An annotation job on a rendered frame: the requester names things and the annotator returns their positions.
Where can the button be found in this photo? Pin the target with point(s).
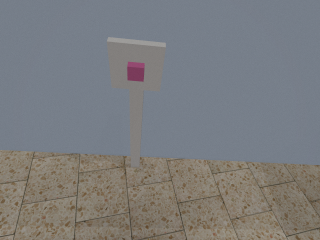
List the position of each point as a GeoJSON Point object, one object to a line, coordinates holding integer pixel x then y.
{"type": "Point", "coordinates": [135, 71]}

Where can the panel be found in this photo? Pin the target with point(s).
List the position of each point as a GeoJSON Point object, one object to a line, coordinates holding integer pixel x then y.
{"type": "Point", "coordinates": [152, 54]}

